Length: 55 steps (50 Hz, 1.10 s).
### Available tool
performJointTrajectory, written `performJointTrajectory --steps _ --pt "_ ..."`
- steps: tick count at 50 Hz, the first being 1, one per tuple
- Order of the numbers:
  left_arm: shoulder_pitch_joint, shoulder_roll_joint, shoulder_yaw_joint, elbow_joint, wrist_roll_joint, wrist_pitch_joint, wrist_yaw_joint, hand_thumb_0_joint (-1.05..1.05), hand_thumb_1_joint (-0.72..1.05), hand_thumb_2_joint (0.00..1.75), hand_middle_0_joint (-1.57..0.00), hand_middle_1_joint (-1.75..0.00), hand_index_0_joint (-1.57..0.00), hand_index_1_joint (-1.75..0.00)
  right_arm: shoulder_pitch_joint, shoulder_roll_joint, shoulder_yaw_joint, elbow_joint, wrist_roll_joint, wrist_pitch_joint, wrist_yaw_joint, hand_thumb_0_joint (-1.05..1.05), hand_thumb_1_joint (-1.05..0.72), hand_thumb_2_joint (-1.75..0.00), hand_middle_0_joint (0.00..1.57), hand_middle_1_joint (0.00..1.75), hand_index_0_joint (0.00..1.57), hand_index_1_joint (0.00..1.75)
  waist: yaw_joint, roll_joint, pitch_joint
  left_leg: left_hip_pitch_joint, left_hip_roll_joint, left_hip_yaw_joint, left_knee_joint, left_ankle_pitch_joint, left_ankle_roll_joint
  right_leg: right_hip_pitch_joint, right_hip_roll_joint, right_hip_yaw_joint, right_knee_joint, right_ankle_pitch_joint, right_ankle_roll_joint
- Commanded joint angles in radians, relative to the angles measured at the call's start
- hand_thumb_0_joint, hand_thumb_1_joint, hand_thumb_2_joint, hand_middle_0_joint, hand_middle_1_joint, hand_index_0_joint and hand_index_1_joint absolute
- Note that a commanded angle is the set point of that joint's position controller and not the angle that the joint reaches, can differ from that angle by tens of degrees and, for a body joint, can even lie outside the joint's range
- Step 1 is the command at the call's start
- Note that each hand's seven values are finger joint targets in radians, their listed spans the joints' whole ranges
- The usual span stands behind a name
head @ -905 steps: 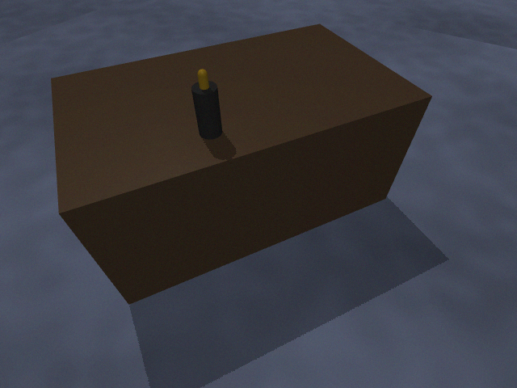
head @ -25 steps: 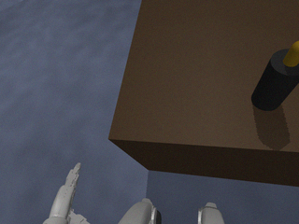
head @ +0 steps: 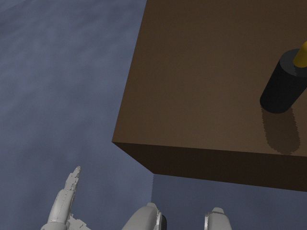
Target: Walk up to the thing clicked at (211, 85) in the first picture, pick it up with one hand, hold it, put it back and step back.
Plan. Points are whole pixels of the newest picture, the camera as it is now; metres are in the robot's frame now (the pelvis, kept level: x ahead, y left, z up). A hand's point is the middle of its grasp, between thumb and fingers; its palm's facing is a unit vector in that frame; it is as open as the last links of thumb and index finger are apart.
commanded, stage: go down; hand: right
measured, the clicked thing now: (290, 78) +0.50 -0.25 +0.01
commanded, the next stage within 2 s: home in 0.82 s
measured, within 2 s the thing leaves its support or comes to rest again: neither
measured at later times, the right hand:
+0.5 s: hand out of the picture +0.43 -0.45 +0.12, palm faces +0.35 +0.94 +0.01, open 17.1 cm
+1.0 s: hand out of the picture +0.43 -0.44 +0.13, palm faces +0.35 +0.94 +0.01, open 16.8 cm
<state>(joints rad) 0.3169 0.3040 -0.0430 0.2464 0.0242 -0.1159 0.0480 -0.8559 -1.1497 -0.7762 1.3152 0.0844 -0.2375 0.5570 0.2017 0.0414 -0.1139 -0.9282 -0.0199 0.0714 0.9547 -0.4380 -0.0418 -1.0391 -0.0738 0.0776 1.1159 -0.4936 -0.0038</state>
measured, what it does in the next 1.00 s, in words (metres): stands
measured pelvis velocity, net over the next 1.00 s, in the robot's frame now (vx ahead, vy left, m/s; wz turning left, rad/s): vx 0.00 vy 0.00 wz -0.01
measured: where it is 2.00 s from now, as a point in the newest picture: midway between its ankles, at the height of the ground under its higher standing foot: outside the picture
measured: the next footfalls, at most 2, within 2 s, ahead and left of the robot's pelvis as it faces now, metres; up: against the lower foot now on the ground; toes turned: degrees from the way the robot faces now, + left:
none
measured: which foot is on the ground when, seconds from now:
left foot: down 0.00-1.00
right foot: down 0.00-1.00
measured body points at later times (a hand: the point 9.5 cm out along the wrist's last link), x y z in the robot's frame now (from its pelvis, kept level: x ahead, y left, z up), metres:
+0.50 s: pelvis +0.00 +0.00 +0.00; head +0.14 -0.07 +0.43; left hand +0.16 +0.26 -0.01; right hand +0.41 -0.49 +0.12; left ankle +0.00 +0.16 -0.66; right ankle +0.01 -0.10 -0.66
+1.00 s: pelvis +0.00 +0.00 +0.00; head +0.13 -0.07 +0.43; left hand +0.16 +0.26 -0.01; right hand +0.40 -0.49 +0.13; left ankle +0.00 +0.16 -0.66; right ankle +0.01 -0.10 -0.66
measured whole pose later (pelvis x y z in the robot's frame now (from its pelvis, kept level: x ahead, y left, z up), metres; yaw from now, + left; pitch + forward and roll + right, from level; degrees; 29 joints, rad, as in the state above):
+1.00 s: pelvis +0.00 +0.00 +0.00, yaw +0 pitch +23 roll +7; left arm 0.31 0.30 -0.05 0.24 0.02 -0.12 0.06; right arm -0.86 -1.14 -0.75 1.33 0.09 -0.23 0.55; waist 0.20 0.03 -0.12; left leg -0.91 -0.02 0.07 0.94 -0.43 -0.04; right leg -1.02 -0.07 0.08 1.10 -0.48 0.00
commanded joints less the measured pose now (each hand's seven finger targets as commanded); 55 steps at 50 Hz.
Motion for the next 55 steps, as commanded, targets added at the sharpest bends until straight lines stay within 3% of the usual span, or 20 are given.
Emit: performJointTrajectory --steps 1,5,7,10,12,13,17,18,20,24,27,29,33,38,41,44,47,49,52,55 --pt "-0.002 0.219 0.124 -0.184 -0.005 -0.052 0.028 0.0 -0.53 0.03 -0.06 -0.04 -0.05 -0.04 -0.277 -0.403 -0.018 -0.245 0.033 -0.06 -0.003 0.0 0.46 -0.1 0.06 0.08 0.06 0.08 -0.053 -0.407 -0.512 0.128 -0.031 0.002 -0.07 0.261 0.071 0.547 0.007 0.024 -0.161 0.535 0.014" --pt "0.095 0.182 0.098 -0.061 -0.002 -0.04 0.024 0.0 -0.53 0.04 -0.06 -0.04 -0.05 -0.05 -0.196 -0.376 -0.011 -0.173 0.04 -0.055 -0.005 0.0 0.44 -0.1 0.06 0.08 0.07 0.08 -0.052 -0.363 -0.427 0.128 -0.032 0.003 -0.076 0.287 0.068 0.493 0.014 0.017 -0.155 0.553 0.01" --pt "-0.011 0.214 0.126 -0.176 -0.003 -0.058 0.034 0.0 -0.53 0.03 -0.06 -0.04 -0.06 -0.04 -0.301 -0.41 -0.023 -0.265 0.036 -0.068 -0.011 0.0 0.44 -0.11 0.06 0.08 0.07 0.08 -0.043 -0.387 -0.523 0.146 -0.023 -0.009 -0.076 0.299 0.07 0.542 0.015 0.009 -0.147 0.536 0.006" --pt "0.085 0.178 0.1 -0.048 -0.006 -0.045 0.029 0.0 -0.52 0.03 -0.06 -0.04 -0.05 -0.04 -0.233 -0.379 -0.001 -0.191 0.041 -0.059 -0.007 0.0 0.43 -0.11 0.06 0.08 0.07 0.08 -0.056 -0.392 -0.369 0.086 -0.029 0.001 -0.08 0.239 0.07 0.489 0.012 0.014 -0.17 0.503 0.012" --pt "-0.005 0.18 0.099 -0.137 -0.007 -0.058 0.028 0.0 -0.52 0.03 -0.06 -0.04 -0.05 -0.04 -0.265 -0.364 0.002 -0.226 0.04 -0.059 -0.012 0.0 0.47 -0.11 0.06 0.08 0.06 0.08 -0.055 -0.373 -0.423 0.099 -0.029 0.0 -0.083 0.237 0.07 0.509 0.007 0.018 -0.173 0.488 0.01" --pt "0.0 0.21 0.126 -0.148 -0.004 -0.059 0.033 0.0 -0.53 0.03 -0.06 -0.04 -0.06 -0.04 -0.296 -0.401 -0.018 -0.245 0.036 -0.06 -0.013 0.0 0.46 -0.1 0.06 0.08 0.06 0.08 -0.047 -0.385 -0.479 0.121 -0.028 0.0 -0.079 0.252 0.072 0.532 0.008 0.022 -0.173 0.498 0.012" --pt "0.072 0.187 0.111 -0.078 -0.006 -0.05 0.03 0.0 -0.53 0.03 -0.06 -0.04 -0.05 -0.04 -0.247 -0.344 0.02 -0.167 0.042 -0.045 0.005 0.0 0.46 -0.09 0.06 0.07 0.06 0.07 -0.038 -0.359 -0.39 0.099 -0.031 0.004 -0.083 0.252 0.068 0.499 0.007 0.022 -0.172 0.517 0.012" --pt "0.036 0.189 0.106 -0.114 -0.004 -0.055 0.029 0.0 -0.54 0.03 -0.06 -0.04 -0.05 -0.05 -0.233 -0.338 0.014 -0.16 0.043 -0.043 0.001 0.0 0.46 -0.1 0.06 0.07 0.06 0.07 -0.048 -0.328 -0.421 0.124 -0.029 -0.001 -0.084 0.273 0.068 0.492 0.014 0.016 -0.163 0.509 0.005" --pt "0.012 0.235 0.151 -0.154 -0.005 -0.062 0.036 0.0 -0.53 0.04 -0.06 -0.04 -0.05 -0.04 -0.29 -0.385 -0.003 -0.201 0.043 -0.053 0.004 0.0 0.47 -0.1 0.06 0.08 0.06 0.08 -0.033 -0.353 -0.471 0.131 -0.026 -0.002 -0.077 0.291 0.068 0.517 0.011 0.017 -0.154 0.526 0.008" --pt "0.036 0.169 0.086 -0.141 -0.003 -0.06 0.025 0.0 -0.54 0.03 -0.06 -0.04 -0.05 -0.04 -0.255 -0.367 0.002 -0.165 0.035 -0.062 0.005 0.0 0.5 -0.1 0.05 0.07 0.05 0.07 -0.044 -0.341 -0.453 0.13 -0.026 -0.009 -0.067 0.31 0.066 0.488 0.014 0.011 -0.131 0.557 0.006" --pt "0.079 0.212 0.129 -0.138 -0.001 -0.055 0.029 0.0 -0.54 0.03 -0.06 -0.04 -0.05 -0.04 -0.283 -0.449 -0.043 -0.213 0.034 -0.07 0.001 0.0 0.5 -0.1 0.05 0.07 0.05 0.07 -0.045 -0.388 -0.497 0.15 -0.021 -0.013 -0.064 0.33 0.067 0.509 0.019 0.003 -0.128 0.569 0.007" --pt "0.054 0.205 0.122 -0.154 -0.004 -0.057 0.026 0.0 -0.54 0.03 -0.06 -0.04 -0.05 -0.04 -0.257 -0.42 -0.03 -0.197 0.033 -0.069 0.002 0.0 0.5 -0.1 0.05 0.08 0.06 0.08 -0.046 -0.367 -0.483 0.128 -0.027 -0.007 -0.059 0.317 0.065 0.512 0.015 0.009 -0.123 0.592 0.007" --pt "0.056 0.193 0.117 -0.122 -0.002 -0.052 0.021 0.0 -0.53 0.03 -0.06 -0.04 -0.05 -0.04 -0.283 -0.465 -0.053 -0.241 0.026 -0.072 -0.007 0.0 0.47 -0.1 0.06 0.08 0.06 0.08 -0.064 -0.416 -0.498 0.139 -0.02 -0.017 -0.058 0.315 0.069 0.496 0.023 0.001 -0.124 0.553 0.009" --pt "0.052 0.186 0.107 -0.081 -0.002 -0.044 0.021 0.0 -0.53 0.04 -0.06 -0.04 -0.05 -0.05 -0.267 -0.417 -0.02 -0.208 0.026 -0.052 -0.009 0.0 0.43 -0.1 0.07 0.08 0.07 0.08 -0.062 -0.412 -0.441 0.111 -0.025 -0.008 -0.073 0.262 0.071 0.489 0.02 0.005 -0.149 0.498 0.009" --pt "-0.008 0.211 0.122 -0.153 -0.001 -0.058 0.033 0.0 -0.51 0.04 -0.06 -0.04 -0.05 -0.04 -0.298 -0.391 0.002 -0.224 0.025 -0.05 -0.006 0.0 0.43 -0.1 0.07 0.08 0.07 0.08 -0.037 -0.375 -0.499 0.146 -0.025 -0.007 -0.079 0.274 0.068 0.5 0.02 0.005 -0.153 0.449 0.003" --pt "0.032 0.173 0.087 -0.093 -0.009 -0.053 0.031 0.0 -0.49 0.04 -0.06 -0.04 -0.05 -0.04 -0.265 -0.364 0.019 -0.176 0.035 -0.047 -0.002 0.0 0.41 -0.11 0.07 0.08 0.07 0.08 -0.045 -0.364 -0.385 0.114 -0.026 -0.003 -0.084 0.229 0.069 0.434 0.025 0.004 -0.171 0.37 0.001" --pt "0.019 0.232 0.141 -0.167 -0.008 -0.061 0.041 0.0 -0.41 0.12 -0.14 -0.11 -0.13 -0.12 -0.284 -0.42 -0.017 -0.216 0.037 -0.048 -0.004 0.0 0.36 -0.19 0.15 0.17 0.15 0.17 -0.04 -0.372 -0.47 0.143 -0.025 0.001 -0.082 0.251 0.068 0.497 0.019 0.013 -0.177 0.419 0.005" --pt "0.051 0.193 0.099 -0.159 -0.009 -0.054 0.033 0.0 -0.25 0.28 -0.17 -0.25 -0.17 -0.25 -0.24 -0.383 0.002 -0.182 0.033 -0.037 -0.002 0.0 0.2 -0.35 0.15 0.22 0.15 0.22 -0.049 -0.342 -0.439 0.152 -0.027 0.002 -0.087 0.264 0.066 0.467 0.024 0.011 -0.175 0.431 0.002" --pt "0.037 0.14 0.04 -0.187 -0.011 -0.057 0.026 0.0 -0.01 0.52 -0.17 -0.25 -0.17 -0.25 -0.197 -0.312 0.037 -0.17 0.032 -0.02 0.001 0.0 -0.04 -0.57 0.14 0.2 0.14 0.2 -0.061 -0.336 -0.423 0.15 -0.031 0.003 -0.087 0.257 0.068 0.477 0.019 0.01 -0.185 0.437 0.004" --pt "0.031 0.093 -0.029 -0.23 -0.01 -0.062 0.018 0.0 0.23 0.75 -0.17 -0.26 -0.17 -0.26 -0.125 -0.223 0.087 -0.2 0.028 0.016 0.006 0.0 -0.28 -0.54 0.14 0.19 0.14 0.19 -0.087 -0.363 -0.471 0.196 -0.03 0.001 -0.097 0.293 0.069 0.529 0.022 0.002 -0.192 0.503 0.011"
